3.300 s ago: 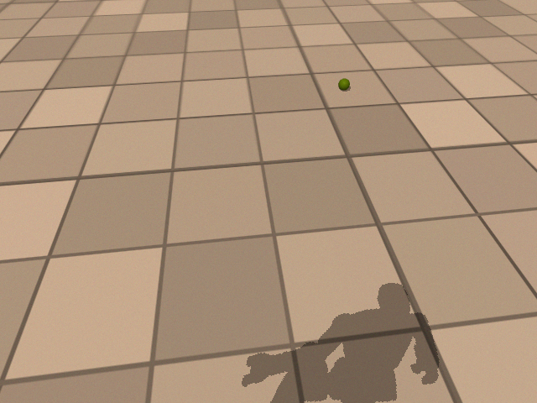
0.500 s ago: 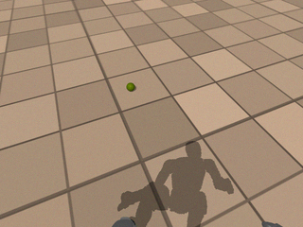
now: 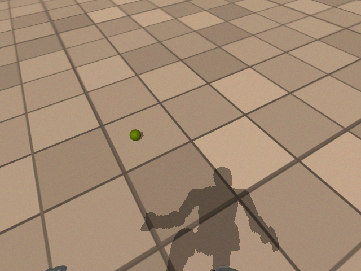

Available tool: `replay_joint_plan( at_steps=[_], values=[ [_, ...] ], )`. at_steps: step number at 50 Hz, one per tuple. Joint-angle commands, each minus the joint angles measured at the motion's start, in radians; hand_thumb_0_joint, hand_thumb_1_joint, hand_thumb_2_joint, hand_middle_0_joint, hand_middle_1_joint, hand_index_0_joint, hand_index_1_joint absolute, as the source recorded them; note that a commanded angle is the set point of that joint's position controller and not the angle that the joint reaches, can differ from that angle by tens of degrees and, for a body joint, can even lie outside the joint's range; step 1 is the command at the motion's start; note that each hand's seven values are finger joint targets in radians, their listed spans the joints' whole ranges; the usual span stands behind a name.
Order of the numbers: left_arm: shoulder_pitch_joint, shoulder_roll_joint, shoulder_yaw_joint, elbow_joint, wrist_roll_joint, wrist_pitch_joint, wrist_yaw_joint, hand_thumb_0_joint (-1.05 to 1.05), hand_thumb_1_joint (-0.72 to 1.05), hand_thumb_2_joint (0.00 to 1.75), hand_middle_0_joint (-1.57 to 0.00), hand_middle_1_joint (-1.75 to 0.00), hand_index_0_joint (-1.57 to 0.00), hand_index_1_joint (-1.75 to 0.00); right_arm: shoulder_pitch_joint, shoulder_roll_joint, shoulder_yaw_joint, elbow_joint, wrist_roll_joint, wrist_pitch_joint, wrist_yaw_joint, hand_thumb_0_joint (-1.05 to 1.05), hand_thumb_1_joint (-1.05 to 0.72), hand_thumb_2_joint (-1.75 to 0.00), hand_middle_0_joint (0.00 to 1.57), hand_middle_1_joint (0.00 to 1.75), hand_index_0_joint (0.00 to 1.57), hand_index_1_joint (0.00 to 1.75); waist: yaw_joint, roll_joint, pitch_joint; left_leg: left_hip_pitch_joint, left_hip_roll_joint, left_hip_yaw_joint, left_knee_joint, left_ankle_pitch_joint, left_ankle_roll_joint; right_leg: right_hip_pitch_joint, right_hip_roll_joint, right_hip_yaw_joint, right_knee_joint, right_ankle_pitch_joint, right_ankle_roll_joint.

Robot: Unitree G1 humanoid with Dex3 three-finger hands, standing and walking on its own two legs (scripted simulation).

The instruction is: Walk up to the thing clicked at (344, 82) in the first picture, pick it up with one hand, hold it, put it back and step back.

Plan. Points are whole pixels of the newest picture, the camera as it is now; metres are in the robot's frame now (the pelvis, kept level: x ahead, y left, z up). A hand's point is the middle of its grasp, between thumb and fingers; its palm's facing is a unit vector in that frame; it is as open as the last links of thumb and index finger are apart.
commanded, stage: walk up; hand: left
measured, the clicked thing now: (135, 135) +1.14 +0.33 -0.71
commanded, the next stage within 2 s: none
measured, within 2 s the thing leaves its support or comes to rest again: neither
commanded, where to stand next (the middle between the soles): +0.81 +0.07 m, yaw +1 degrees
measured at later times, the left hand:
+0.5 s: hand (64, 262) +0.20 +0.30 -0.13, palm faces +0.08 -0.92 -0.38, open 7.4 cm
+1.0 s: hand (90, 166) +0.48 +0.30 -0.12, palm faces -0.02 -0.92 -0.40, open 7.3 cm
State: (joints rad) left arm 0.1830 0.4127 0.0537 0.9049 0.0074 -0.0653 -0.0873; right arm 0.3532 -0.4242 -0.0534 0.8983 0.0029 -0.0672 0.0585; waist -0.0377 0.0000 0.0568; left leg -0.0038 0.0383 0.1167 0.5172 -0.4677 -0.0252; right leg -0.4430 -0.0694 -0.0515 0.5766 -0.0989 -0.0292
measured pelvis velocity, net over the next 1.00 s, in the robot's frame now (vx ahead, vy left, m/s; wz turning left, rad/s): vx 0.40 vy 0.02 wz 0.02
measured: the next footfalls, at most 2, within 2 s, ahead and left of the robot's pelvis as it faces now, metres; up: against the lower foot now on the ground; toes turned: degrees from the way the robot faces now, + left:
left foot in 0.52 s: +0.35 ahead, +0.16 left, +0.00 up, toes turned +8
right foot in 0.96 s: +0.54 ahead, -0.10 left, +0.00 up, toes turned -3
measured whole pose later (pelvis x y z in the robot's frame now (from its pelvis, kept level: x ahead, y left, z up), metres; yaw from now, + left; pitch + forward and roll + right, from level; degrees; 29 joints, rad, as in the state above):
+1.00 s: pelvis +0.40 +0.02 +0.00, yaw +1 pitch -3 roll +0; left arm 0.23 0.40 0.06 0.90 0.01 -0.07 -0.07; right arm 0.33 -0.43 -0.05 0.88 0.00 -0.05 0.05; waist -0.02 0.05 0.08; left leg -0.11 0.09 0.10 0.69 -0.47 0.02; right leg -0.39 -0.04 -0.06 0.61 -0.16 -0.01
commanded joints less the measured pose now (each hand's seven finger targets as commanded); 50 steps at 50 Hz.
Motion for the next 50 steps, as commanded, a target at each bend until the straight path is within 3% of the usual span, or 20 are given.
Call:
replay_joint_plan(
  at_steps=[1,2,3,6,8,10,15,23,25,26,27,28,29,31,33,39,45,48,49,50],
  values=[
    [0.289,0.334,0.117,-0.006,0.01,-0.047,0.05,0.0,0.9,0.9,-0.2,-0.3,-0.2,-0.3,0.024,-0.105,-0.026,-0.132,0.0,-0.034,-0.018,0.0,-0.9,-0.9,0.2,0.3,0.2,0.3,0.162,-0.324,-0.234,-0.492,-0.033,-0.023,0.555,0.07,0.091,0.673,-0.25,0.391,-0.166,-0.202,-0.101],
    [0.286,0.369,0.116,-0.013,-0.006,-0.044,0.054,0.0,0.9,0.9,-0.2,-0.3,-0.2,-0.3,0.01,-0.197,-0.045,-0.117,0.004,-0.026,-0.025,0.0,-0.9,-0.9,0.2,0.3,0.2,0.3,0.168,-0.26,-0.217,-0.655,-0.078,-0.082,0.665,-0.067,0.077,0.726,-0.387,0.708,-0.286,-0.232,-0.209],
    [0.226,0.364,0.112,-0.031,-0.017,-0.041,0.059,0.0,0.9,0.9,-0.2,-0.3,-0.2,-0.3,-0.016,-0.24,-0.052,-0.096,-0.002,-0.02,-0.036,0.0,-0.9,-0.9,0.2,0.3,0.2,0.3,0.155,-0.204,-0.183,-0.666,-0.015,-0.148,0.734,-0.054,0.076,0.641,-0.415,0.736,-0.293,-0.255,-0.259],
    [0.113,0.264,0.075,-0.061,-0.02,-0.046,0.069,0.0,0.9,0.9,-0.2,-0.3,-0.2,-0.3,-0.05,-0.197,-0.046,-0.066,0.014,-0.014,-0.028,0.0,-0.9,-0.9,0.2,0.3,0.2,0.3,0.085,-0.113,-0.046,-0.58,0.02,-0.227,0.675,0.106,0.079,0.378,-0.24,0.336,-0.293,-0.013,-0.171],
    [0.077,0.235,0.063,-0.059,-0.017,-0.052,0.068,0.0,0.9,0.9,-0.2,-0.3,-0.2,-0.3,0.008,-0.175,-0.046,-0.042,0.007,0.005,-0.017,0.0,-0.9,-0.9,0.2,0.3,0.2,0.3,0.043,-0.145,-0.008,-0.489,0.013,-0.214,0.573,0.19,0.068,0.248,-0.158,0.19,-0.323,-0.014,-0.104],
    [0.071,0.235,0.061,-0.082,-0.009,-0.06,0.064,0.0,0.9,0.9,-0.2,-0.3,-0.2,-0.3,-0.008,-0.173,-0.054,-0.041,-0.005,0.016,-0.005,0.0,-0.9,-0.9,0.2,0.3,0.2,0.3,0.041,-0.125,0.008,-0.5,0.015,-0.203,0.524,0.232,0.044,0.214,-0.169,0.153,-0.363,-0.086,-0.156],
    [0.097,0.267,0.08,-0.094,0.003,-0.065,0.06,0.0,0.9,0.9,-0.2,-0.3,-0.2,-0.3,-0.127,-0.173,-0.063,-0.074,-0.021,0.019,0.019,0.0,-0.9,-0.9,0.2,0.3,0.2,0.3,0.069,-0.114,0.043,-0.576,0.049,-0.189,0.287,0.299,0.005,0.26,-0.204,0.132,-0.418,-0.287,-0.17],
    [0.145,0.291,0.082,-0.081,0.001,-0.052,0.059,0.0,0.9,0.9,-0.2,-0.3,-0.2,-0.3,-0.211,-0.161,-0.065,-0.094,-0.023,-0.005,0.032,0.0,-0.9,-0.9,0.2,0.3,0.2,0.3,0.082,-0.091,0.012,-0.368,0.046,-0.068,0.056,0.321,0.062,0.297,-0.218,0.075,-0.255,-0.02,-0.147],
    [0.129,0.272,0.069,-0.093,-0.001,-0.042,0.063,0.0,0.9,0.9,-0.2,-0.3,-0.2,-0.3,-0.062,-0.198,-0.08,-0.049,-0.03,-0.015,0.019,0.0,-0.9,-0.9,0.2,0.3,0.2,0.3,-0.008,0.017,-0.061,-0.136,0.007,-0.064,-0.024,0.294,0.089,0.243,-0.162,0.022,0.0,0.139,-0.111],
    [0.177,0.21,0.043,-0.096,-0.007,-0.036,0.065,0.0,0.9,0.9,-0.2,-0.3,-0.2,-0.3,0.066,-0.256,-0.103,-0.014,-0.044,-0.024,0.005,0.0,-0.9,-0.9,0.2,0.3,0.2,0.3,-0.055,0.171,-0.154,0.055,0.054,-0.171,-0.068,0.184,0.136,0.128,-0.08,-0.044,0.282,0.114,-0.071],
    [0.209,0.122,0.021,-0.112,-0.013,-0.034,0.062,0.0,0.9,0.9,-0.2,-0.3,-0.2,-0.3,0.118,-0.335,-0.125,-0.029,-0.05,-0.027,-0.011,0.0,-0.9,-0.9,0.2,0.3,0.2,0.3,-0.055,0.394,-0.183,0.21,0.287,-0.55,-0.123,0.148,0.199,-0.136,0.055,-0.045,0.523,-0.368,-0.017],
    [0.225,0.205,0.039,-0.091,-0.019,-0.022,0.077,0.0,0.9,0.9,-0.2,-0.3,-0.2,-0.3,0.092,-0.362,-0.127,-0.055,-0.018,-0.028,-0.015,0.0,-0.9,-0.9,0.2,0.3,0.2,0.3,-0.052,0.27,-0.199,0.249,0.4,-0.786,-0.215,0.127,0.303,-0.242,0.085,0.019,0.608,-0.472,-0.021],
    [0.172,0.249,0.038,-0.078,-0.008,-0.019,0.084,0.0,0.9,0.9,-0.2,-0.3,-0.2,-0.3,0.069,-0.335,-0.128,-0.053,0.0,-0.023,-0.016,0.0,-0.9,-0.9,0.2,0.3,0.2,0.3,-0.052,0.188,-0.148,0.189,0.403,-0.741,-0.205,0.185,0.331,-0.265,0.022,0.079,0.649,-0.442,-0.028],
    [0.151,0.23,0.031,-0.067,-0.019,-0.028,0.074,0.0,0.9,0.9,-0.2,-0.3,-0.2,-0.3,-0.009,-0.259,-0.089,-0.081,0.002,-0.025,-0.03,0.0,-0.9,-0.9,0.2,0.3,0.2,0.3,-0.014,0.091,-0.064,0.009,0.284,-0.416,-0.178,0.531,0.24,-0.156,0.0,0.162,0.582,-0.315,-0.019],
    [0.186,0.202,0.033,-0.048,-0.029,-0.016,0.063,0.0,0.9,0.9,-0.2,-0.3,-0.2,-0.3,-0.032,-0.231,-0.073,-0.081,0.007,-0.036,-0.032,0.0,-0.9,-0.9,0.2,0.3,0.2,0.3,0.024,0.131,-0.021,-0.092,0.232,-0.273,-0.186,0.637,0.213,-0.084,-0.019,0.144,0.52,-0.257,-0.009],
    [0.089,0.18,0.038,-0.079,-0.005,-0.002,0.033,0.0,0.9,0.9,-0.2,-0.3,-0.2,-0.3,-0.059,-0.242,-0.079,-0.118,-0.008,-0.043,-0.031,0.0,-0.9,-0.9,0.2,0.3,0.2,0.3,0.009,0.149,0.04,-0.157,0.238,-0.19,-0.255,0.482,0.27,-0.097,-0.059,0.057,0.253,-0.16,0.035],
    [0.075,0.166,0.052,-0.063,-0.003,-0.017,0.023,0.0,0.9,0.9,-0.2,-0.3,-0.2,-0.3,-0.094,-0.242,-0.076,-0.134,-0.006,-0.029,-0.025,0.0,-0.9,-0.9,0.2,0.3,0.2,0.3,0.04,0.131,0.001,-0.243,0.2,-0.143,-0.155,0.347,0.218,0.148,-0.009,0.001,0.034,-0.032,0.008],
    [0.232,0.227,0.078,-0.013,0.004,-0.033,0.042,0.0,0.9,0.9,-0.2,-0.3,-0.2,-0.3,-0.085,-0.193,-0.055,-0.147,-0.005,-0.017,-0.024,0.0,-0.9,-0.9,0.2,0.3,0.2,0.3,0.126,-0.051,-0.096,-0.33,0.113,-0.07,0.18,0.354,0.163,0.444,0.031,-0.003,-0.074,-0.091,-0.02],
    [0.316,0.295,0.105,-0.004,0.012,-0.043,0.057,0.0,0.9,0.9,-0.2,-0.3,-0.2,-0.3,-0.022,-0.132,-0.034,-0.15,-0.005,-0.019,-0.023,0.0,-0.9,-0.9,0.2,0.3,0.2,0.3,0.154,-0.254,-0.157,-0.439,0.031,-0.016,0.448,0.229,0.125,0.556,-0.102,0.212,-0.183,-0.272,-0.053],
    [0.299,0.362,0.11,-0.037,0.008,-0.05,0.066,0.0,0.9,0.9,-0.2,-0.3,-0.2,-0.3,0.022,-0.11,-0.022,-0.151,-0.002,-0.01,-0.02,0.0,-0.9,-0.9,0.2,0.3,0.2,0.3,0.125,-0.314,-0.137,-0.627,-0.072,-0.051,0.596,-0.054,0.076,0.589,-0.337,0.648,-0.322,-0.388,-0.137]
  ],
)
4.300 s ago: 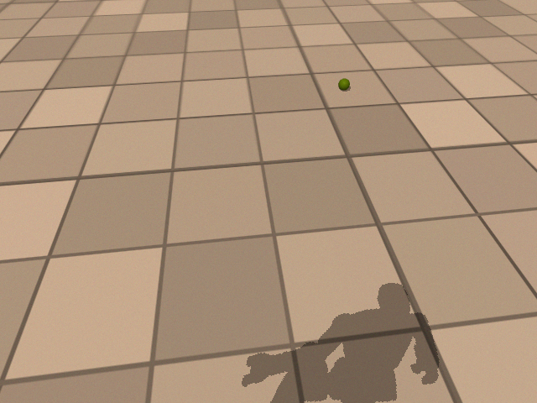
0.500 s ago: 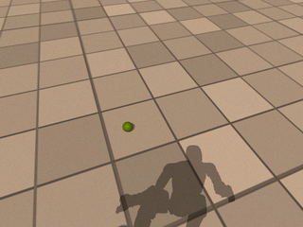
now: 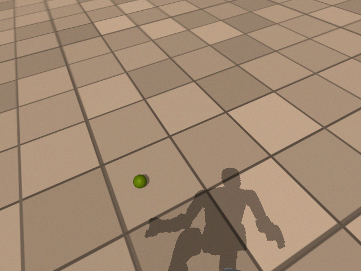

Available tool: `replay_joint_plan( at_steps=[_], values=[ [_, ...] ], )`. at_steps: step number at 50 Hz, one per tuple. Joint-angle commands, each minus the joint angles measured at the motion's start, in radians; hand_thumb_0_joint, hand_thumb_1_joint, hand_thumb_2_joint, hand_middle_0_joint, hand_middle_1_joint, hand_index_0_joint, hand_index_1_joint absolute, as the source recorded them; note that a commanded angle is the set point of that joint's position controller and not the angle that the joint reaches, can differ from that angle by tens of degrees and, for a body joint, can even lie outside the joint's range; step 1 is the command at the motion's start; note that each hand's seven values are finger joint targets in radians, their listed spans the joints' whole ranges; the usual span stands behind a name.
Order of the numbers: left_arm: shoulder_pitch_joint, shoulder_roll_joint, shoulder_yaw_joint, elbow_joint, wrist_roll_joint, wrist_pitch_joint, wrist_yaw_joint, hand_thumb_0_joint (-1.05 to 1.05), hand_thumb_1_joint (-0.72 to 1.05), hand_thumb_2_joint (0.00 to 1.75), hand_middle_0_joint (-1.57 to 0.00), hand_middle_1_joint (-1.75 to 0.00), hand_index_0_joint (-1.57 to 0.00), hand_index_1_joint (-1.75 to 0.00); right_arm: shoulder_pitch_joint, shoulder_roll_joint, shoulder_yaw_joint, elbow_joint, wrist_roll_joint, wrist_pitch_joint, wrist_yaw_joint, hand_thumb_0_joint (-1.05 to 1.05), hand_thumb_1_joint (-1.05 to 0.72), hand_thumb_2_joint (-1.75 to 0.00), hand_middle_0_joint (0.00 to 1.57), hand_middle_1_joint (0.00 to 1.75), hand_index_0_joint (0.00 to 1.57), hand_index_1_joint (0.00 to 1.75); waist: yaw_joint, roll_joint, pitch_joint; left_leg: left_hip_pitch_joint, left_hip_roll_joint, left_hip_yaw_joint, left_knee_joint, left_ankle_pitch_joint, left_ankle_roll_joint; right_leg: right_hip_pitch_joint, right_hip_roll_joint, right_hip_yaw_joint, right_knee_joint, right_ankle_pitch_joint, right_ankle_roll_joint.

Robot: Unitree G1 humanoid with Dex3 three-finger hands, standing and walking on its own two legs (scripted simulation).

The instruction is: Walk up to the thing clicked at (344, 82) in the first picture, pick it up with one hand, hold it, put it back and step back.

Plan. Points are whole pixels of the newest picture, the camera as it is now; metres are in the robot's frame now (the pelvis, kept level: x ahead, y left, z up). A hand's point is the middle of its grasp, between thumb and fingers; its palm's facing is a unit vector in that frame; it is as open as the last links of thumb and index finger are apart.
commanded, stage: walk up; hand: left
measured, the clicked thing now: (139, 181) +0.75 +0.29 -0.71
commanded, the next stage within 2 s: none
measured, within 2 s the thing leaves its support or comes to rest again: neither
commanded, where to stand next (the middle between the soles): +0.41 +0.04 m, yaw +0 degrees
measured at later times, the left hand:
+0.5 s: hand out of the picture +0.18 +0.33 -0.15, palm faces -0.02 -0.94 -0.35, open 7.4 cm
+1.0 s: hand (91, 187) +0.39 +0.28 -0.11, palm faces -0.07 -0.91 -0.41, open 7.3 cm
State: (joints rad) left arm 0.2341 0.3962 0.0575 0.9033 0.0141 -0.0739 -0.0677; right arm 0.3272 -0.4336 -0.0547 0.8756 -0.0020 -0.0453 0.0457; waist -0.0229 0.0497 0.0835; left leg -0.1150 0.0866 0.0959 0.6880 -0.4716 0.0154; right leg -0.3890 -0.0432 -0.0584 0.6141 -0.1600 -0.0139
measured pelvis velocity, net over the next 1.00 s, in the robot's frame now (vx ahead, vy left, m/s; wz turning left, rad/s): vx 0.28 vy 0.02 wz -0.04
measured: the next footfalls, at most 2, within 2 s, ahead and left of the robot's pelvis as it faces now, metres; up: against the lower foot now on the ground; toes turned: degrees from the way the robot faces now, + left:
left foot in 0.42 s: +0.25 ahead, +0.16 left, +0.00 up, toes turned +6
right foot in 0.90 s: +0.38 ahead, -0.09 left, +0.00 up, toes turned -3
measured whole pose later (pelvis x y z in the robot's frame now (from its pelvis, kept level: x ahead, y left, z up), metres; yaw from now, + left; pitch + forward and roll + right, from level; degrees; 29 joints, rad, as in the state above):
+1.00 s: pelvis +0.28 +0.02 +0.01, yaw -2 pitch -4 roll +1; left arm 0.20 0.38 0.04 0.87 0.01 -0.08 -0.04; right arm 0.34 -0.41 -0.03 0.87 0.00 -0.02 0.03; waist -0.02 0.04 0.12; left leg -0.26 0.03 0.05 0.94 -0.51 0.04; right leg -0.36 -0.03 -0.04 0.63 -0.20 -0.03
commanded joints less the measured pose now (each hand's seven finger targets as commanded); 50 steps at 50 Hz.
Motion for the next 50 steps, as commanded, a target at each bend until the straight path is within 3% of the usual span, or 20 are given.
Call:
replay_joint_plan(
  at_steps=[1,2,4,7,12,16,20,21,22,23,24,27,29,32,38,44,45,47,48,50],
  values=[
    [0.199,0.386,0.101,-0.036,-0.014,-0.035,0.045,0.0,0.9,0.9,-0.2,-0.3,-0.2,-0.3,0.003,-0.211,-0.05,-0.103,-0.007,-0.018,-0.02,0.0,-0.9,-0.9,0.2,0.3,0.2,0.3,0.116,-0.266,-0.114,-0.525,-0.07,-0.096,0.49,-0.068,0.031,0.443,-0.415,0.752,-0.377,-0.366,-0.238],
    [0.16,0.355,0.094,-0.056,-0.023,-0.031,0.047,0.0,0.9,0.9,-0.2,-0.3,-0.2,-0.3,-0.018,-0.231,-0.057,-0.091,-0.006,-0.016,-0.024,0.0,-0.9,-0.9,0.2,0.3,0.2,0.3,0.1,-0.225,-0.068,-0.532,-0.033,-0.134,0.499,-0.031,0.028,0.377,-0.388,0.691,-0.382,-0.338,-0.251],
    [0.097,0.292,0.073,-0.071,-0.024,-0.033,0.053,0.0,0.9,0.9,-0.2,-0.3,-0.2,-0.3,-0.019,-0.203,-0.054,-0.06,0.01,-0.011,-0.015,0.0,-0.9,-0.9,0.2,0.3,0.2,0.3,0.065,-0.163,-0.016,-0.49,-0.001,-0.177,0.463,0.077,0.03,0.272,-0.278,0.426,-0.373,-0.201,-0.188],
    [0.056,0.269,0.062,-0.084,-0.016,-0.039,0.051,0.0,0.9,0.9,-0.2,-0.3,-0.2,-0.3,0.049,-0.172,-0.053,-0.031,-0.001,0.005,0.004,0.0,-0.9,-0.9,0.2,0.3,0.2,0.3,0.024,-0.205,-0.02,-0.379,-0.002,-0.129,0.364,0.173,0.015,0.147,-0.19,0.228,-0.377,-0.149,-0.168],
    [0.068,0.295,0.074,-0.111,-0.001,-0.039,0.043,0.0,0.9,0.9,-0.2,-0.3,-0.2,-0.3,-0.048,-0.168,-0.065,-0.059,-0.021,0.008,0.03,0.0,-0.9,-0.9,0.2,0.3,0.2,0.3,0.05,-0.23,0.009,-0.376,0.023,-0.092,0.11,0.199,-0.024,0.101,-0.21,0.196,-0.417,-0.337,-0.198],
    [0.08,0.306,0.075,-0.114,-0.002,-0.032,0.041,0.0,0.9,0.9,-0.2,-0.3,-0.2,-0.3,-0.077,-0.167,-0.07,-0.064,-0.022,-0.011,0.033,0.0,-0.9,-0.9,0.2,0.3,0.2,0.3,0.055,-0.198,-0.019,-0.27,0.015,-0.081,-0.028,0.248,-0.02,0.085,-0.222,0.191,-0.35,-0.354,-0.187],
    [0.03,0.27,0.055,-0.124,0.002,-0.016,0.04,0.0,0.9,0.9,-0.2,-0.3,-0.2,-0.3,0.067,-0.195,-0.09,-0.01,-0.028,-0.028,0.016,0.0,-0.9,-0.9,0.2,0.3,0.2,0.3,-0.046,-0.07,-0.066,0.023,-0.042,-0.035,-0.122,0.196,0.014,-0.076,-0.169,0.131,-0.123,-0.388,-0.142],
    [0.07,0.21,0.033,-0.121,0.006,-0.009,0.039,0.0,0.9,0.9,-0.2,-0.3,-0.2,-0.3,0.151,-0.237,-0.104,0.015,-0.031,-0.036,0.003,0.0,-0.9,-0.9,0.2,0.3,0.2,0.3,-0.078,0.117,-0.095,0.142,-0.001,-0.147,-0.217,0.012,0.041,-0.176,-0.095,0.064,0.13,-0.34,-0.107],
    [0.119,0.113,0.005,-0.119,-0.009,-0.007,0.038,0.0,0.9,0.9,-0.2,-0.3,-0.2,-0.3,0.173,-0.301,-0.115,-0.002,-0.042,-0.046,-0.01,0.0,-0.9,-0.9,0.2,0.3,0.2,0.3,-0.068,0.337,-0.081,0.173,0.216,-0.557,-0.403,-0.222,0.107,-0.333,0.048,-0.002,0.449,-0.358,-0.032],
    [0.135,0.194,0.026,-0.096,-0.01,0.002,0.051,0.0,0.9,0.9,-0.2,-0.3,-0.2,-0.3,0.115,-0.337,-0.114,-0.041,-0.022,-0.05,-0.011,0.0,-0.9,-0.9,0.2,0.3,0.2,0.3,-0.047,0.209,-0.041,0.099,0.337,-0.765,-0.512,-0.296,0.192,-0.381,0.061,0.074,0.531,-0.353,-0.036],
    [0.091,0.262,0.038,-0.087,-0.004,0.003,0.058,0.0,0.9,0.9,-0.2,-0.3,-0.2,-0.3,0.097,-0.335,-0.114,-0.04,-0.003,-0.046,-0.01,0.0,-0.9,-0.9,0.2,0.3,0.2,0.3,-0.045,0.154,0.02,0.031,0.353,-0.765,-0.497,-0.248,0.227,-0.366,0.005,0.131,0.555,-0.334,-0.045],
    [0.119,0.25,0.036,-0.045,-0.017,-0.001,0.051,0.0,0.9,0.9,-0.2,-0.3,-0.2,-0.3,0.031,-0.235,-0.077,-0.061,-0.006,-0.059,-0.024,0.0,-0.9,-0.9,0.2,0.3,0.2,0.3,0.005,0.085,0.019,0.002,0.202,-0.378,-0.417,0.315,0.127,-0.259,-0.036,0.18,0.472,-0.183,-0.028],
    [0.133,0.231,0.036,-0.031,-0.022,0.009,0.042,0.0,0.9,0.9,-0.2,-0.3,-0.2,-0.3,0.04,-0.227,-0.074,-0.058,0.0,-0.066,-0.027,0.0,-0.9,-0.9,0.2,0.3,0.2,0.3,0.008,0.115,-0.012,-0.008,0.174,-0.283,-0.399,0.438,0.132,-0.198,-0.036,0.135,0.437,-0.14,-0.013],
    [0.088,0.21,0.032,-0.053,-0.017,0.017,0.03,0.0,0.9,0.9,-0.2,-0.3,-0.2,-0.3,0.036,-0.222,-0.075,-0.077,-0.002,-0.063,-0.03,0.0,-0.9,-0.9,0.2,0.3,0.2,0.3,0.003,0.111,-0.007,0.003,0.165,-0.218,-0.426,0.392,0.186,-0.194,-0.039,0.108,0.327,-0.101,0.009],
    [-0.036,0.183,0.03,-0.09,-0.007,0.013,0.012,0.0,0.9,0.9,-0.2,-0.3,-0.2,-0.3,0.058,-0.232,-0.08,-0.089,-0.007,-0.05,-0.026,0.0,-0.9,-0.9,0.2,0.3,0.2,0.3,-0.03,0.076,0.019,0.0,0.15,-0.164,-0.42,0.357,0.194,-0.159,-0.048,0.044,0.111,-0.03,0.006],
    [0.08,0.184,0.043,-0.037,-0.004,-0.012,0.033,0.0,0.9,0.9,-0.2,-0.3,-0.2,-0.3,0.007,-0.197,-0.06,-0.119,-0.003,-0.026,-0.026,0.0,-0.9,-0.9,0.2,0.3,0.2,0.3,0.056,-0.023,-0.058,-0.136,0.118,-0.1,-0.14,0.461,0.14,0.236,0.017,0.003,-0.111,0.032,-0.021],
    [0.141,0.228,0.06,-0.02,0.0,-0.021,0.044,0.0,0.9,0.9,-0.2,-0.3,-0.2,-0.3,0.05,-0.147,-0.04,-0.116,0.001,-0.026,-0.026,0.0,-0.9,-0.9,0.2,0.3,0.2,0.3,0.081,-0.143,-0.125,-0.176,0.057,-0.053,0.043,0.432,0.111,0.368,0.004,0.046,-0.162,-0.001,-0.039],
    [0.163,0.333,0.082,-0.054,-0.002,-0.027,0.062,0.0,0.9,0.9,-0.2,-0.3,-0.2,-0.3,0.13,-0.099,-0.016,-0.109,0.004,-0.015,-0.027,0.0,-0.9,-0.9,0.2,0.3,0.2,0.3,0.073,-0.331,-0.168,-0.449,-0.109,-0.055,0.348,-0.063,0.029,0.485,-0.364,0.635,-0.332,-0.141,-0.173],
    [0.122,0.345,0.082,-0.058,-0.013,-0.017,0.06,0.0,0.9,0.9,-0.2,-0.3,-0.2,-0.3,0.097,-0.202,-0.045,-0.089,-0.006,-0.001,-0.041,0.0,-0.9,-0.9,0.2,0.3,0.2,0.3,0.079,-0.258,-0.112,-0.452,-0.063,-0.1,0.41,-0.116,0.029,0.396,-0.39,0.672,-0.317,-0.17,-0.257],
    [0.116,0.286,0.067,-0.068,-0.024,-0.011,0.063,0.0,0.9,0.9,-0.2,-0.3,-0.2,-0.3,0.051,-0.203,-0.05,-0.064,0.0,0.001,-0.042,0.0,-0.9,-0.9,0.2,0.3,0.2,0.3,0.07,-0.176,-0.053,-0.452,-0.034,-0.17,0.427,-0.051,0.026,0.301,-0.31,0.491,-0.314,-0.028,-0.231]
  ],
)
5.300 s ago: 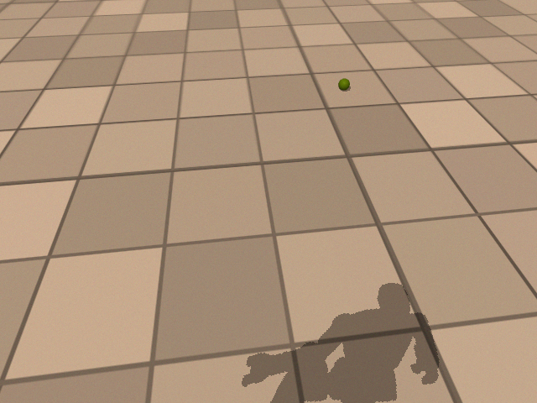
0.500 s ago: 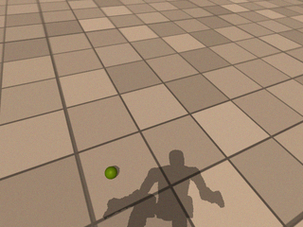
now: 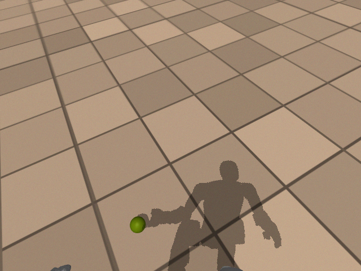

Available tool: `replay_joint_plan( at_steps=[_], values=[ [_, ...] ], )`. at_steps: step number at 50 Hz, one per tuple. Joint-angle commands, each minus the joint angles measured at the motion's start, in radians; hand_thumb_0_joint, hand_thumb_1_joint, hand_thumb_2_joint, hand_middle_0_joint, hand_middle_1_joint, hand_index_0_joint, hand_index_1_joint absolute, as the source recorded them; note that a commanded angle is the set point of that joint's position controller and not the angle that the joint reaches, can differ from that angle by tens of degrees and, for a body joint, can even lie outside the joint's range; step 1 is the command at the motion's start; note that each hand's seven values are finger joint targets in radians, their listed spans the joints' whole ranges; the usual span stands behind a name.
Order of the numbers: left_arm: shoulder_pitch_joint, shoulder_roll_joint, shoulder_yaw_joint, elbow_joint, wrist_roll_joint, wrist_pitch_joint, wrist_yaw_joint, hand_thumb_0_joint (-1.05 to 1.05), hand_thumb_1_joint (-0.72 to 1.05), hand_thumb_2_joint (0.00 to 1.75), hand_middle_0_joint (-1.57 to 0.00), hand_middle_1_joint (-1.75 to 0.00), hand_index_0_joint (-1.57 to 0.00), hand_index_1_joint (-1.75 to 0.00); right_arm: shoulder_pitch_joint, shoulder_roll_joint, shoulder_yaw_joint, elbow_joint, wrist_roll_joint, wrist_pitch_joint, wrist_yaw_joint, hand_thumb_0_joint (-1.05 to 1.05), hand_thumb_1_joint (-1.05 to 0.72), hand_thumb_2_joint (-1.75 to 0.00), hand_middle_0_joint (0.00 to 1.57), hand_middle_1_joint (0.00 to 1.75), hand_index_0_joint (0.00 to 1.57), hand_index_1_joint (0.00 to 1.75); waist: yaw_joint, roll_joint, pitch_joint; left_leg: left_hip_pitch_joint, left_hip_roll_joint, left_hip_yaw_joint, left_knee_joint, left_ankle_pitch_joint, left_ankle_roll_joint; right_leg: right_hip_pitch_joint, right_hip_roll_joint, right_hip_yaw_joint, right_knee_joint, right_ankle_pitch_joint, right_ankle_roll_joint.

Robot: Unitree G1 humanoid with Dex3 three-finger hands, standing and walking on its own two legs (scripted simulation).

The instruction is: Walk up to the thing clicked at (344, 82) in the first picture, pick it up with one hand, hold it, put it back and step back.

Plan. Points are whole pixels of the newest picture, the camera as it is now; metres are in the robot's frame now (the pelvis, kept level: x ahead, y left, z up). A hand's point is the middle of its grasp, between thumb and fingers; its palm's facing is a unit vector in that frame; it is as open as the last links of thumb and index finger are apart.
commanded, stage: walk up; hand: left
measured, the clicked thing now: (137, 224) +0.47 +0.29 -0.72
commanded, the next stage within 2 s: none
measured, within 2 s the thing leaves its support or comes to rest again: neither
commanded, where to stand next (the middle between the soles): +0.14 +0.03 m, yaw +2 degrees
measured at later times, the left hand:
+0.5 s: hand out of the picture +0.09 +0.28 -0.17, palm faces +0.01 -0.95 -0.30, open 7.3 cm
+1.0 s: hand out of the picture +0.11 +0.28 -0.14, palm faces +0.04 -0.94 -0.34, open 7.4 cm
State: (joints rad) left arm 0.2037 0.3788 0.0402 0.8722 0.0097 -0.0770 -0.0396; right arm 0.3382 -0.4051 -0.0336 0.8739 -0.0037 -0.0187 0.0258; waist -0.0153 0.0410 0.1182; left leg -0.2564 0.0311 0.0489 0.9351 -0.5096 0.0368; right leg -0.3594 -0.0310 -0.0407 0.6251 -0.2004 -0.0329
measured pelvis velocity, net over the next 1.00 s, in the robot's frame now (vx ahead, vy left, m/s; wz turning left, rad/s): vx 0.06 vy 0.02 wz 0.04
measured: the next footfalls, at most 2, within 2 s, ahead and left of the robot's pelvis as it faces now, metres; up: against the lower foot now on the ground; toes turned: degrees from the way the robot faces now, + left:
left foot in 0.30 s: +0.14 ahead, +0.15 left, +0.00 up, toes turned +3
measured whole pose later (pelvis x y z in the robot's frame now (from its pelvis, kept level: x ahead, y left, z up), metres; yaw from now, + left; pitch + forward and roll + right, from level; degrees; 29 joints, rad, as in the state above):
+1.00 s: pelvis +0.06 +0.02 +0.02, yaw +2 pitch -2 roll -1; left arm 0.12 0.35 0.00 1.14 0.00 -0.02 -0.02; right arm 0.08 -0.36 0.01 1.14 0.00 -0.01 0.02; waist 0.02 0.02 0.05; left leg -0.23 0.03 -0.01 0.41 -0.14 -0.02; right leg -0.15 -0.02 -0.05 0.39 -0.20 0.02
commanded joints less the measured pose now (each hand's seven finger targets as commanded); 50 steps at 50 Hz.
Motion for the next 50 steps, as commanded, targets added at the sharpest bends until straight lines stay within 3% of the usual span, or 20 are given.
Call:
replay_joint_plan(
  at_steps=[1,2,6,8,11,14,15,16,17,18,19,20,21,24,27,29,34,42,48,50],
  values=[
    [0.11,0.28,0.073,-0.047,-0.018,-0.009,0.039,0.0,0.9,0.9,-0.2,-0.3,-0.2,-0.3,0.064,-0.212,-0.067,-0.045,0.007,-0.022,-0.019,0.0,-0.9,-0.9,0.2,0.3,0.2,0.3,0.04,-0.163,-0.083,-0.291,0.031,-0.128,0.152,0.034,-0.001,0.25,-0.274,0.371,-0.308,0.052,-0.173],
    [0.088,0.273,0.067,-0.046,-0.018,-0.01,0.042,0.0,0.9,0.9,-0.2,-0.3,-0.2,-0.3,0.079,-0.193,-0.063,-0.029,0.007,-0.016,-0.017,0.0,-0.9,-0.9,0.2,0.3,0.2,0.3,0.023,-0.183,-0.073,-0.26,0.026,-0.115,0.12,0.088,-0.008,0.197,-0.232,0.288,-0.309,0.084,-0.141],
    [0.031,0.245,0.052,-0.07,0.001,-0.002,0.044,0.0,0.9,0.9,-0.2,-0.3,-0.2,-0.3,0.068,-0.163,-0.055,0.0,-0.002,-0.001,-0.015,0.0,-0.9,-0.9,0.2,0.3,0.2,0.3,0.01,-0.209,-0.065,-0.168,0.007,-0.07,0.001,0.162,-0.037,0.057,-0.174,0.147,-0.315,0.126,-0.156],
    [0.006,0.231,0.05,-0.066,0.009,0.008,0.047,0.0,0.9,0.9,-0.2,-0.3,-0.2,-0.3,0.035,-0.148,-0.05,0.015,-0.002,-0.003,-0.018,0.0,-0.9,-0.9,0.2,0.3,0.2,0.3,0.015,-0.219,-0.081,-0.114,0.022,-0.051,-0.143,0.182,-0.053,0.04,-0.179,0.115,-0.279,0.152,-0.156],
    [-0.019,0.252,0.049,-0.062,0.002,0.028,0.045,0.0,0.9,0.9,-0.2,-0.3,-0.2,-0.3,-0.01,-0.149,-0.053,0.028,-0.003,-0.01,-0.024,0.0,-0.9,-0.9,0.2,0.3,0.2,0.3,0.02,-0.217,-0.111,0.004,0.009,-0.025,-0.248,0.271,-0.052,-0.01,-0.211,0.132,-0.183,0.168,-0.158],
    [-0.045,0.224,0.033,-0.051,-0.014,0.053,0.046,0.0,0.9,0.9,-0.2,-0.3,-0.2,-0.3,-0.018,-0.183,-0.064,0.044,-0.015,-0.021,-0.034,0.0,-0.9,-0.9,0.2,0.3,0.2,0.3,-0.007,-0.131,-0.132,0.108,-0.001,-0.048,-0.375,0.353,-0.012,-0.09,-0.191,0.137,-0.067,0.071,-0.099],
    [-0.029,0.195,0.023,-0.043,-0.019,0.059,0.046,0.0,0.9,0.9,-0.2,-0.3,-0.2,-0.3,-0.035,-0.215,-0.068,0.04,-0.023,-0.026,-0.038,0.0,-0.9,-0.9,0.2,0.3,0.2,0.3,-0.002,-0.027,-0.128,0.096,0.086,-0.173,-0.485,0.312,0.012,-0.116,-0.146,0.118,-0.014,-0.026,-0.059],
    [-0.002,0.153,0.012,-0.035,-0.032,0.066,0.044,0.0,0.9,0.9,-0.2,-0.3,-0.2,-0.3,-0.088,-0.259,-0.068,0.017,-0.029,-0.034,-0.04,0.0,-0.9,-0.9,0.2,0.3,0.2,0.3,0.036,0.118,-0.124,0.033,0.234,-0.414,-0.603,0.249,0.065,-0.105,-0.033,0.053,0.09,-0.185,-0.005],
    [0.039,0.184,0.019,0.003,-0.037,0.076,0.05,0.0,0.9,0.9,-0.2,-0.3,-0.2,-0.3,-0.167,-0.296,-0.067,0.002,-0.014,-0.034,-0.037,0.0,-0.9,-0.9,0.2,0.3,0.2,0.3,0.051,0.151,-0.108,-0.094,0.313,-0.48,-0.646,0.14,0.155,-0.005,0.005,0.041,0.157,-0.322,0.005],
    [0.037,0.222,0.031,0.038,-0.029,0.08,0.052,0.0,0.9,0.9,-0.2,-0.3,-0.2,-0.3,-0.214,-0.295,-0.068,0.007,-0.014,-0.028,-0.034,0.0,-0.9,-0.9,0.2,0.3,0.2,0.3,0.049,0.149,-0.08,-0.197,0.302,-0.473,-0.65,0.049,0.179,0.074,-0.027,0.064,0.193,-0.327,0.004],
    [0.039,0.225,0.034,0.056,-0.022,0.076,0.048,0.0,0.9,0.9,-0.2,-0.3,-0.2,-0.3,-0.231,-0.268,-0.058,0.009,-0.014,-0.024,-0.034,0.0,-0.9,-0.9,0.2,0.3,0.2,0.3,0.054,0.139,-0.078,-0.227,0.249,-0.389,-0.637,0.021,0.151,0.116,-0.028,0.064,0.146,-0.303,-0.003],
    [0.027,0.217,0.036,0.073,-0.021,0.074,0.042,0.0,0.9,0.9,-0.2,-0.3,-0.2,-0.3,-0.229,-0.243,-0.047,0.016,-0.016,-0.022,-0.035,0.0,-0.9,-0.9,0.2,0.3,0.2,0.3,0.046,0.137,-0.079,-0.219,0.195,-0.319,-0.62,0.04,0.116,0.124,-0.015,0.052,0.104,-0.264,-0.002],
    [0.05,0.202,0.033,0.089,-0.023,0.069,0.04,0.0,0.9,0.9,-0.2,-0.3,-0.2,-0.3,-0.245,-0.227,-0.038,0.02,-0.014,-0.022,-0.034,0.0,-0.9,-0.9,0.2,0.3,0.2,0.3,0.063,0.159,-0.096,-0.172,0.168,-0.271,-0.581,0.099,0.086,0.13,-0.014,0.038,0.026,-0.182,-0.001],
    [0.022,0.198,0.024,0.121,-0.009,0.055,0.046,0.0,0.9,0.9,-0.2,-0.3,-0.2,-0.3,-0.23,-0.185,-0.023,0.046,-0.002,-0.015,-0.027,0.0,-0.9,-0.9,0.2,0.3,0.2,0.3,0.047,0.128,-0.171,-0.107,0.129,-0.23,-0.511,0.196,0.039,0.208,-0.019,0.058,-0.121,-0.072,-0.001],
    [-0.052,0.21,0.013,0.123,-0.005,0.054,0.04,0.0,0.9,0.9,-0.2,-0.3,-0.2,-0.3,-0.251,-0.192,-0.023,0.069,0.0,-0.002,-0.025,0.0,-0.9,-0.9,0.2,0.3,0.2,0.3,0.023,0.074,-0.102,-0.083,0.102,-0.23,-0.578,-0.051,0.008,0.081,-0.056,0.122,-0.189,-0.265,-0.009],
    [-0.059,0.201,0.007,0.14,-0.009,0.051,0.036,0.0,0.9,0.9,-0.2,-0.3,-0.2,-0.3,-0.28,-0.198,-0.022,0.08,-0.004,-0.002,-0.023,0.0,-0.9,-0.9,0.2,0.3,0.2,0.3,0.025,0.059,-0.073,-0.064,0.103,-0.237,-0.576,-0.046,0.01,0.048,-0.059,0.119,-0.222,-0.274,-0.008],
    [-0.084,0.199,0.004,0.175,-0.007,0.032,0.036,0.0,0.9,0.9,-0.2,-0.3,-0.2,-0.3,-0.284,-0.175,-0.011,0.121,0.004,-0.012,-0.017,0.0,-0.9,-0.9,0.2,0.3,0.2,0.3,0.014,-0.024,-0.09,0.023,0.089,-0.202,-0.553,0.15,0.008,0.045,-0.093,0.147,-0.307,-0.203,-0.012],
    [-0.114,0.196,0.001,0.203,-0.007,0.029,0.037,0.0,0.9,0.9,-0.2,-0.3,-0.2,-0.3,-0.297,-0.162,-0.006,0.17,0.005,-0.013,-0.016,0.0,-0.9,-0.9,0.2,0.3,0.2,0.3,0.013,-0.079,-0.109,0.074,0.077,-0.176,-0.576,0.257,-0.008,0.092,-0.112,0.141,-0.358,-0.135,0.005],
    [-0.131,0.187,0.004,0.217,-0.012,0.031,0.042,0.0,0.9,0.9,-0.2,-0.3,-0.2,-0.3,-0.302,-0.152,-0.001,0.199,0.006,-0.019,-0.022,0.0,-0.9,-0.9,0.2,0.3,0.2,0.3,0.022,-0.065,-0.188,0.108,0.094,-0.158,-0.584,0.504,-0.015,0.233,-0.117,0.101,-0.322,0.126,0.017],
    [-0.128,0.187,0.003,0.223,-0.014,0.035,0.044,0.0,0.9,0.9,-0.2,-0.3,-0.2,-0.3,-0.316,-0.156,-0.005,0.206,0.006,-0.017,-0.024,0.0,-0.9,-0.9,0.2,0.3,0.2,0.3,0.026,-0.048,-0.18,0.117,0.097,-0.156,-0.589,0.533,-0.015,0.234,-0.113,0.087,-0.324,0.136,0.02]
  ],
)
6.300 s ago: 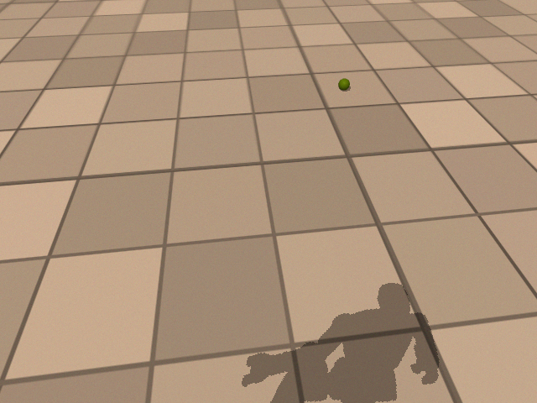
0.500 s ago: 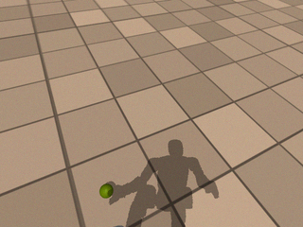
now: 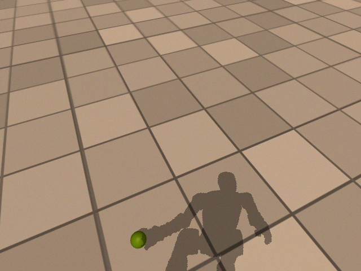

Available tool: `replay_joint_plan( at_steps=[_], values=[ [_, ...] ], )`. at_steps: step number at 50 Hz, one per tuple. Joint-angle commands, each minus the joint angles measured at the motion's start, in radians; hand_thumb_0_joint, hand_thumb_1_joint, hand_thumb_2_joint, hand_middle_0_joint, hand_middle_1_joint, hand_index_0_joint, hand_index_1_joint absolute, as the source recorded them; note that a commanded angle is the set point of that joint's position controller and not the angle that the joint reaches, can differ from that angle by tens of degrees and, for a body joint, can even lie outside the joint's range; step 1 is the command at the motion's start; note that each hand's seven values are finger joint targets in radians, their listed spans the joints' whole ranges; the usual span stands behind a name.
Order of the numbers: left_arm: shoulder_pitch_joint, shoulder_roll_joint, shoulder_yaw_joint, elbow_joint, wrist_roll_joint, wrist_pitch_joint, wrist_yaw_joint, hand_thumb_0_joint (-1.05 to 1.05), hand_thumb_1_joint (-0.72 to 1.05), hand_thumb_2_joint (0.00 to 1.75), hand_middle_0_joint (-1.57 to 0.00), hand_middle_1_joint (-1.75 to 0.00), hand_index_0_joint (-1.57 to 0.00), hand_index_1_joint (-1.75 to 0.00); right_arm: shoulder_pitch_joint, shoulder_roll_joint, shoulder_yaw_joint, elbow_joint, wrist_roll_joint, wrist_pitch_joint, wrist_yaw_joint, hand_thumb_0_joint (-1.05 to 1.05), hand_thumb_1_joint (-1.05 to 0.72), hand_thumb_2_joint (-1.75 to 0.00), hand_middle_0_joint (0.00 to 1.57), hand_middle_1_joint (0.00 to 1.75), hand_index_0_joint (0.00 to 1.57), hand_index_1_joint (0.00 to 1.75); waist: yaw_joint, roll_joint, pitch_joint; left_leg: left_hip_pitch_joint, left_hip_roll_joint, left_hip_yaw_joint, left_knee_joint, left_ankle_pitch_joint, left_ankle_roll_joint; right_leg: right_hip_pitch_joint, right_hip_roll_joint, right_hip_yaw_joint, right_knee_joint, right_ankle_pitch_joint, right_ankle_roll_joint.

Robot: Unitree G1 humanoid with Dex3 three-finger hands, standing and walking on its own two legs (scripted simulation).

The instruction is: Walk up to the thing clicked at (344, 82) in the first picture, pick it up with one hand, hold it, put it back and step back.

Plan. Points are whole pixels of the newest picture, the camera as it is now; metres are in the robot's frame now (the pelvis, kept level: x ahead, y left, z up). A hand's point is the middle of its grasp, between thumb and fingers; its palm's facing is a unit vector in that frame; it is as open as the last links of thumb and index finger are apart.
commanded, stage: walk up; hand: left
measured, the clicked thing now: (138, 239) +0.42 +0.25 -0.74
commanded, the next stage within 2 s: stand in 1.06 s
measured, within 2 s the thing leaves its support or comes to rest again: neither
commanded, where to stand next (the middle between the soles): +0.08 +0.00 m, yaw +0 degrees
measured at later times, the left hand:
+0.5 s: hand out of the picture +0.11 +0.25 -0.15, palm faces -0.02 -0.95 -0.32, open 7.3 cm
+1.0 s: hand out of the picture +0.08 +0.25 -0.16, palm faces +0.00 -0.95 -0.32, open 7.3 cm
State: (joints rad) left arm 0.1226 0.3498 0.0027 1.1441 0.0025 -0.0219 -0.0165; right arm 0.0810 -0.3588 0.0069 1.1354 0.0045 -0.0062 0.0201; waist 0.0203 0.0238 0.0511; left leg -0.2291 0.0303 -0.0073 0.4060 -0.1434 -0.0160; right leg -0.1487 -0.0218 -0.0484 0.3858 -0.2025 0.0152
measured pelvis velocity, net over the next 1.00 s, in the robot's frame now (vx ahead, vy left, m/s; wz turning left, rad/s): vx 0.02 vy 0.00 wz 0.00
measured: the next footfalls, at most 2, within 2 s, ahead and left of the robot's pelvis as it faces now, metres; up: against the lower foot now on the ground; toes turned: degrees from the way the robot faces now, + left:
none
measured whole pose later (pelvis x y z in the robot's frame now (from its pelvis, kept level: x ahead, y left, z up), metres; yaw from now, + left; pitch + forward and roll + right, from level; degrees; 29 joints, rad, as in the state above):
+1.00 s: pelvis +0.02 +0.00 +0.00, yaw +0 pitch -2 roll +0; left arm 0.11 0.34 0.01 1.17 0.01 0.00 -0.02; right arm 0.07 -0.34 0.00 1.16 0.00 0.00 0.01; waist 0.01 0.00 0.04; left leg -0.17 0.02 0.00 0.33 -0.13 -0.01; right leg -0.09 -0.03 -0.04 0.31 -0.19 0.02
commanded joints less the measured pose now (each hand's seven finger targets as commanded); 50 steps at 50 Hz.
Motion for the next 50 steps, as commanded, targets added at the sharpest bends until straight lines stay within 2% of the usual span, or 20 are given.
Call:
replay_joint_plan(
  at_steps=[1,3,6,9,12,18,22,23,27,32,42,46,50],
  values=[
    [-0.05,0.215,0.042,-0.05,-0.008,-0.018,0.022,0.0,0.9,0.9,-0.2,-0.3,-0.2,-0.3,-0.059,-0.201,-0.046,-0.052,-0.003,-0.03,-0.02,0.0,-0.9,-0.9,0.2,0.3,0.2,0.3,-0.01,-0.035,-0.117,0.09,0.098,-0.096,-0.058,0.181,0.038,0.034,-0.124,0.093,-0.087,0.15,-0.03],
    [-0.063,0.213,0.041,-0.05,-0.008,-0.013,0.022,0.0,0.9,0.9,-0.2,-0.3,-0.2,-0.3,-0.059,-0.199,-0.044,-0.046,-0.005,-0.028,-0.022,0.0,-0.9,-0.9,0.2,0.3,0.2,0.3,-0.011,-0.019,-0.097,0.072,0.096,-0.098,-0.08,0.143,0.035,0.036,-0.122,0.09,-0.091,0.122,-0.028],
    [-0.072,0.21,0.042,-0.047,-0.006,-0.009,0.022,0.0,0.9,0.9,-0.2,-0.3,-0.2,-0.3,-0.061,-0.204,-0.047,-0.036,-0.007,-0.028,-0.023,0.0,-0.9,-0.9,0.2,0.3,0.2,0.3,-0.013,-0.004,-0.108,0.073,0.104,-0.098,-0.091,0.142,0.037,0.059,-0.12,0.083,-0.094,0.115,-0.031],
    [-0.08,0.21,0.04,-0.045,-0.003,-0.007,0.022,0.0,0.9,0.9,-0.2,-0.3,-0.2,-0.3,-0.072,-0.203,-0.045,-0.036,-0.008,-0.027,-0.023,0.0,-0.9,-0.9,0.2,0.3,0.2,0.3,-0.014,0.004,-0.086,0.054,0.1,-0.103,-0.115,0.07,0.036,0.053,-0.117,0.086,-0.105,0.091,-0.026],
    [-0.097,0.209,0.041,-0.042,-0.002,-0.006,0.021,0.0,0.9,0.9,-0.2,-0.3,-0.2,-0.3,-0.071,-0.206,-0.046,-0.03,-0.009,-0.027,-0.022,0.0,-0.9,-0.9,0.2,0.3,0.2,0.3,-0.017,0.007,-0.09,0.053,0.099,-0.105,-0.123,0.068,0.035,0.061,-0.118,0.087,-0.105,0.095,-0.026],
    [-0.109,0.204,0.042,-0.04,-0.001,-0.006,0.02,0.0,0.9,0.9,-0.2,-0.3,-0.2,-0.3,-0.062,-0.203,-0.047,-0.029,-0.008,-0.031,-0.024,0.0,-0.9,-0.9,0.2,0.3,0.2,0.3,-0.022,-0.003,-0.116,0.091,0.102,-0.089,-0.111,0.149,0.034,0.071,-0.118,0.084,-0.112,0.125,-0.024],
    [-0.117,0.203,0.043,-0.039,0.001,-0.003,0.019,0.0,0.9,0.9,-0.2,-0.3,-0.2,-0.3,-0.062,-0.204,-0.047,-0.028,-0.011,-0.03,-0.026,0.0,-0.9,-0.9,0.2,0.3,0.2,0.3,-0.027,-0.003,-0.098,0.07,0.099,-0.092,-0.13,0.093,0.033,0.072,-0.117,0.085,-0.114,0.104,-0.023],
    [-0.102,0.202,0.041,-0.037,-0.001,-0.003,0.019,0.0,0.9,0.9,-0.2,-0.3,-0.2,-0.3,-0.069,-0.202,-0.045,-0.031,-0.009,-0.03,-0.025,0.0,-0.9,-0.9,0.2,0.3,0.2,0.3,-0.018,-0.001,-0.099,0.088,0.101,-0.095,-0.131,0.098,0.033,0.058,-0.116,0.085,-0.112,0.097,-0.022],
    [-0.111,0.202,0.042,-0.035,0.003,-0.004,0.019,0.0,0.9,0.9,-0.2,-0.3,-0.2,-0.3,-0.062,-0.203,-0.049,-0.028,-0.01,-0.028,-0.025,0.0,-0.9,-0.9,0.2,0.3,0.2,0.3,-0.028,-0.024,-0.099,0.097,0.098,-0.089,-0.129,0.089,0.034,0.051,-0.115,0.086,-0.124,0.091,-0.023],
    [-0.093,0.201,0.042,-0.032,0.002,-0.005,0.019,0.0,0.9,0.9,-0.2,-0.3,-0.2,-0.3,-0.062,-0.197,-0.046,-0.03,-0.008,-0.026,-0.024,0.0,-0.9,-0.9,0.2,0.3,0.2,0.3,-0.022,-0.019,-0.093,0.096,0.095,-0.094,-0.131,0.086,0.032,0.053,-0.114,0.088,-0.128,0.081,-0.021],
    [-0.073,0.202,0.045,-0.034,0.006,-0.004,0.019,0.0,0.9,0.9,-0.2,-0.3,-0.2,-0.3,-0.067,-0.198,-0.048,-0.033,-0.01,-0.023,-0.023,0.0,-0.9,-0.9,0.2,0.3,0.2,0.3,-0.023,-0.007,-0.077,0.092,0.092,-0.096,-0.142,0.012,0.033,0.033,-0.112,0.086,-0.134,0.052,-0.025],
    [-0.07,0.202,0.047,-0.037,0.007,-0.005,0.018,0.0,0.9,0.9,-0.2,-0.3,-0.2,-0.3,-0.061,-0.193,-0.046,-0.035,-0.009,-0.023,-0.022,0.0,-0.9,-0.9,0.2,0.3,0.2,0.3,-0.022,-0.016,-0.071,0.081,0.086,-0.092,-0.139,0.017,0.031,0.038,-0.114,0.09,-0.14,0.058,-0.023],
    [-0.064,0.204,0.049,-0.037,0.006,-0.006,0.019,0.0,0.9,0.9,-0.2,-0.3,-0.2,-0.3,-0.056,-0.187,-0.044,-0.038,-0.009,-0.024,-0.022,0.0,-0.9,-0.9,0.2,0.3,0.2,0.3,-0.019,-0.018,-0.083,0.096,0.088,-0.091,-0.13,0.066,0.03,0.048,-0.115,0.087,-0.135,0.078,-0.021]
  ],
)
